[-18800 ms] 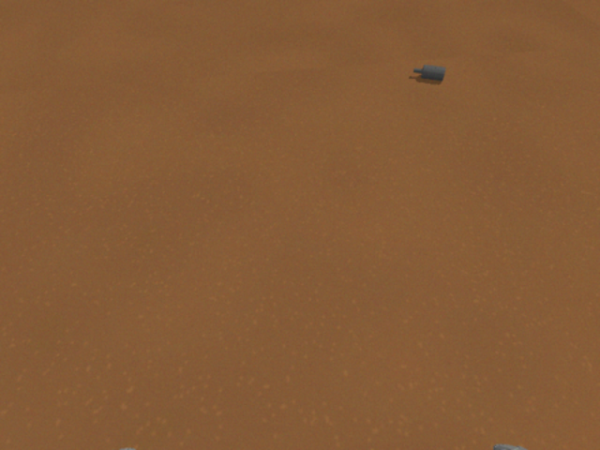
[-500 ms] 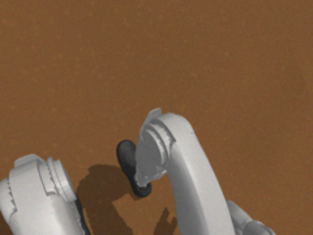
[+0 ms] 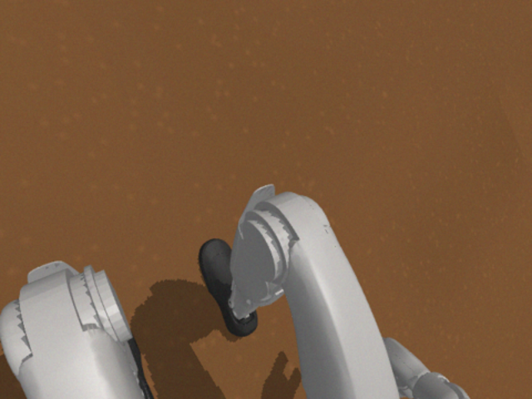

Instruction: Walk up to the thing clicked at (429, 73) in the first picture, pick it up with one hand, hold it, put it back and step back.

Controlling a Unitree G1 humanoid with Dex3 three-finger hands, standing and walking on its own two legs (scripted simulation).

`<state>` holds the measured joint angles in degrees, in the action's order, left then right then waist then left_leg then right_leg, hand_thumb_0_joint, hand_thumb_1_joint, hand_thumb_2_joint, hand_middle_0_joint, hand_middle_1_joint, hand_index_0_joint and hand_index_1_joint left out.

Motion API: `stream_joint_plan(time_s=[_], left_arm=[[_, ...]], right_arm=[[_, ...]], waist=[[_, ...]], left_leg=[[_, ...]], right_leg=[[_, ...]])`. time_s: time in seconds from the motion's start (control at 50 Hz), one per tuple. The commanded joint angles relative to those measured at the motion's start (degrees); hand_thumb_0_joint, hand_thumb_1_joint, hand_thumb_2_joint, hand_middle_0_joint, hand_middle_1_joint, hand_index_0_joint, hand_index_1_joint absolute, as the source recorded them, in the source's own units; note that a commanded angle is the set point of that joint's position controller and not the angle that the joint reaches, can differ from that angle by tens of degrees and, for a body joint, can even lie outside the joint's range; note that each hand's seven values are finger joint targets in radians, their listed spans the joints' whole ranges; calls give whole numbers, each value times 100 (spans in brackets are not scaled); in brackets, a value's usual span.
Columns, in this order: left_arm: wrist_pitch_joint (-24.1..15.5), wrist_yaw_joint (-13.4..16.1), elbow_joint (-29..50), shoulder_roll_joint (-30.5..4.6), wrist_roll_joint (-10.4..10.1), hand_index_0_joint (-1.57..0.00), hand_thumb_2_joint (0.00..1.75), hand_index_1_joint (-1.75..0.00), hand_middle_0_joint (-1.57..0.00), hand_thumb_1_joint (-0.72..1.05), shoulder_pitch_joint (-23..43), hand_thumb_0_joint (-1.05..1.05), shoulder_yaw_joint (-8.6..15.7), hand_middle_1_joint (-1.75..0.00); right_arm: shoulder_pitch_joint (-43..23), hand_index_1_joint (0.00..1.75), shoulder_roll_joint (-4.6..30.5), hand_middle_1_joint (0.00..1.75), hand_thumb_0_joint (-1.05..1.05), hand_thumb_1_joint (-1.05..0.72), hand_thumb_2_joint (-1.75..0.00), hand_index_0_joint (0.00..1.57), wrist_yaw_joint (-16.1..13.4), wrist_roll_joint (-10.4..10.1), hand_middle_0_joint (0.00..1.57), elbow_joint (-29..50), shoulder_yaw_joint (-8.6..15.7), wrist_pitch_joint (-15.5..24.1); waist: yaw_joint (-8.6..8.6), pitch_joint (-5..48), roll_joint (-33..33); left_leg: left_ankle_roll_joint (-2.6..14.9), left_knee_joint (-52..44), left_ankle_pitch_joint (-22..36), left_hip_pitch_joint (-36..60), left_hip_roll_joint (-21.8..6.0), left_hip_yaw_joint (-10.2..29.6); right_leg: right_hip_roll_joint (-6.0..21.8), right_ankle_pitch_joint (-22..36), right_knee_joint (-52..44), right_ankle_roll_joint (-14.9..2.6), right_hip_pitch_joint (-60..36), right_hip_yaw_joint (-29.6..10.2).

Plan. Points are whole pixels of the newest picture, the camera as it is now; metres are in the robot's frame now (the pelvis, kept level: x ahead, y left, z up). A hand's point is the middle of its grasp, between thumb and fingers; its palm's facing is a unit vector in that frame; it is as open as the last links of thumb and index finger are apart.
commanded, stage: settle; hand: left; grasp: from above
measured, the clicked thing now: out of the picture +0.47 +0.33 -0.27
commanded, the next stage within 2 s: lift in 0.82 s
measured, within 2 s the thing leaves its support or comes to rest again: leaves its support in 0.14 s
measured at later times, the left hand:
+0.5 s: hand out of the picture +0.45 +0.31 -0.17, palm faces -0.48 -0.03 -0.88, open 10.6 cm
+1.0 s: hand out of the picture +0.45 +0.31 -0.11, palm faces -0.49 -0.02 -0.87, open 10.5 cm
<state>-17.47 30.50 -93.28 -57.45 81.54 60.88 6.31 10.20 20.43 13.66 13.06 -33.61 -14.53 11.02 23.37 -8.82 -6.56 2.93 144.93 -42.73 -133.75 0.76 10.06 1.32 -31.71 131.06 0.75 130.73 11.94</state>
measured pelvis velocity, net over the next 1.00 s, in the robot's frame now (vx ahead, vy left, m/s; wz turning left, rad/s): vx -0.01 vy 0.00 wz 0.10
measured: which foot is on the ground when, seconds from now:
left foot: down 0.00-1.00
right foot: down 0.00-1.00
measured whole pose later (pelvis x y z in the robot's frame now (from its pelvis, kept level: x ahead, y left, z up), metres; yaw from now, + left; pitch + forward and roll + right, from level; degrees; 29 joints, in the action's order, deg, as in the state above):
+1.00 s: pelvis -0.01 +0.00 +0.05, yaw +6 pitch +36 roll -10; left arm -16.6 12.7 -73.7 -44.3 73.9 57.3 -0.3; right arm 14.5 17.9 7.6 6.0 -37.1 -4.5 1.1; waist 16.2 1.8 1.1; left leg 3.1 132.1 -38.7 -129.6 2.3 4.5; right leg 2.9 -31.4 122.8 0.5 127.6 6.8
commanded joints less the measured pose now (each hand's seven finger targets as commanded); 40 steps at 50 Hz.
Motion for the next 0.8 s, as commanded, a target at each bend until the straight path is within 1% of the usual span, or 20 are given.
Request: stream_joint_plan(time_s=[0.0, 0.06, 0.1, 0.14, 0.18, 0.2, 0.22, 0.28, 0.32, 0.34, 0.36, 0.38, 0.4, 0.46, 0.5, 0.54, 0.58, 0.64, 0.72, 0.78], left_arm=[[45, 156, 1089, -1483, -143, -113, 92, -77, -112, 81, 1482, 0, 270, -78], [23, 35, 1636, -1469, -217, -113, 91, -76, -112, 81, 1540, 0, 392, -77], [51, -7, 2100, -1480, -326, -113, 93, -76, -112, 82, 1172, 0, 541, -76], [36, -142, 2541, -980, -509, -114, 93, -74, -114, 82, 1346, 0, 281, -74], [81, -261, 2580, -1104, -532, -112, 92, -73, -112, 81, 1219, 0, 324, -72], [86, -327, 2742, -761, -569, -112, 93, -72, -113, 81, 1265, 0, 135, -72], [97, -350, 2814, -886, -565, -112, 92, -71, -113, 81, 1267, 0, 248, -70], [154, -529, 2644, -250, -629, -115, 90, -67, -116, 83, 1417, 0, -159, -65], [176, -660, 2565, -367, -620, -115, 88, -64, -117, 82, 1405, 0, -116, -63], [164, -710, 2722, -386, -623, -115, 88, -64, -117, 82, 1477, 0, -109, -61], [157, -827, 2710, 262, -691, -116, 87, -63, -118, 83, 1591, 0, -610, -60], [158, -868, 2757, 179, -732, -115, 84, -60, -117, 82, 1672, 0, -542, -58], [162, -882, 2773, -144, -716, -115, 86, -60, -118, 81, 1618, 0, -368, -57], [169, -1035, 2653, -67, -671, -113, 81, -53, -117, 78, 1702, 0, -407, -49], [143, -1126, 2727, 157, -724, -114, 79, -52, -118, 78, 1910, 0, -589, -48], [146, -1137, 2585, -198, -711, -113, 78, -51, -117, 77, 1838, 0, -411, -47], [151, -1194, 2473, -49, -729, -115, 77, -50, -119, 78, 1754, 0, -475, -45], [123, -1237, 2601, -182, -767, -115, 75, -49, -118, 79, 1902, 0, -426, -46], [79, -1300, 2701, -273, -776, -114, 73, -48, -117, 77, 1946, 0, -377, -44], [63, -1358, 2910, -218, -824, -115, 77, -48, -119, 78, 2001, 0, -373, -43]], right_arm=[[1294, 30, 1906, 30, 0, -91, -90, 20, -76, -66, 20, -83, 735, -40], [1393, 30, 1882, 30, 0, -91, -90, 20, -59, -86, 20, -85, 847, -78], [1429, 30, 1913, 30, 0, -91, -90, 20, -83, -149, 20, -76, 1033, -144], [1290, 30, 1838, 30, 0, -91, -90, 20, -79, -228, 20, -46, 1162, -178], [1358, 30, 1800, 30, 0, -90, -90, 20, -83, -303, 20, -142, 1242, -235], [1363, 30, 1751, 30, 0, -90, -90, 20, -91, -330, 20, -109, 1297, -267], [1463, 30, 1749, 30, 0, -90, -90, 20, -96, -356, 20, -212, 1356, -324], [1448, 30, 1596, 30, 0, -90, -90, 20, -120, -411, 20, -287, 1346, -413], [1509, 30, 1615, 30, 0, -90, -90, 20, -154, -433, 20, -320, 1364, -467], [1488, 30, 1632, 30, 0, -90, -90, 20, -195, -448, 20, -297, 1402, -507], [1434, 30, 1480, 30, 0, -90, -90, 20, -194, -472, 20, -326, 1359, -532], [1501, 30, 1483, 30, 0, -90, -90, 20, -215, -493, 20, -427, 1386, -550], [1480, 30, 1555, 30, 0, -90, -90, 20, -248, -523, 20, -287, 1404, -569], [1492, 30, 1579, 30, 0, -90, -90, 20, -321, -558, 20, -206, 1482, -657], [1496, 30, 1412, 30, 0, -90, -90, 20, -362, -588, 20, -272, 1412, -719], [1478, 30, 1464, 30, 0, -90, -90, 20, -439, -619, 20, -228, 1422, -764], [1499, 30, 1388, 30, 0, -90, -90, 20, -478, -597, 20, -213, 1417, -802], [1469, 30, 1283, 30, 0, -90, -90, 20, -547, -612, 20, -221, 1386, -847], [1528, 30, 1276, 30, 0, -90, -90, 20, -626, -611, 20, -233, 1386, -884], [1538, 30, 1294, 30, 0, -90, -90, 20, -664, -643, 20, -202, 1448, -898]], waist=[[70, 4037, 3479], [70, 4354, 3591], [-117, 4706, 3702], [-178, 4846, 3860], [-320, 4973, 3888], [-286, 5053, 3825], [-324, 5159, 3834], [-212, 4894, 3338], [-241, 4671, 3094], [-327, 4814, 3064], [-299, 4881, 3091], [-308, 4865, 3077], [-358, 4994, 3118], [-331, 4980, 2899], [-312, 4918, 2979], [-433, 4944, 2795], [-376, 4877, 2656], [-447, 5108, 2697], [-442, 5186, 2635], [-540, 5328, 2832]], left_leg=[[-313, -1776, 1708, 3113, -79, -166], [-319, -1692, 1983, 3328, -70, -253], [-341, -1763, 2185, 3475, -41, -300], [-373, -1900, 2092, 3526, -37, -277], [-356, -1948, 2107, 3558, -33, -293], [-350, -1932, 2180, 3600, -18, -320], [-345, -1979, 2173, 3592, -16, -321], [-243, -2042, 1882, 3220, 33, -431], [-195, -2106, 1673, 3049, 69, -465], [-196, -2175, 1609, 3038, 85, -470], [-203, -2237, 1558, 3130, 87, -486], [-223, -2327, 1591, 3282, 84, -408], [-241, -2402, 1663, 3404, 87, -340], [-245, -2431, 1686, 3404, 139, -312], [-223, -2520, 1604, 3387, 137, -414], [-186, -2546, 1471, 3205, 181, -476], [-156, -2505, 1488, 3114, 197, -635], [-118, -2550, 1535, 3106, 217, -761], [-112, -2562, 1551, 3063, 221, -782], [-173, -2755, 1490, 3433, 190, -669]], right_leg=[[-297, 961, -862, -322, -2124, 128], [-283, 1160, -885, -331, -2245, 67], [-254, 1301, -948, -376, -2395, 33], [-240, 1209, -932, -417, -2197, 29], [-239, 1197, -908, -408, -2085, -2], [-225, 1264, -952, -399, -2063, -12], [-216, 1260, -965, -397, -2093, -20], [-237, 1146, -1135, -386, -2111, -62], [-215, 963, -1233, -383, -2074, -107], [-198, 898, -1294, -396, -2118, -113], [-207, 867, -1307, -417, -2109, -129], [-170, 885, -1315, -388, -1959, -126], [-164, 901, -1264, -375, -1985, -109], [-134, 879, -1369, -415, -1964, -171], [-160, 828, -1419, -409, -2031, -211], [-146, 722, -1503, -419, -2139, -255], [-158, 724, -1628, -409, -2382, -304], [-172, 766, -1711, -388, -2642, -381], [-165, 750, -1787, -393, -2761, -417], [-152, 618, -1782, -435, -2468, -383]])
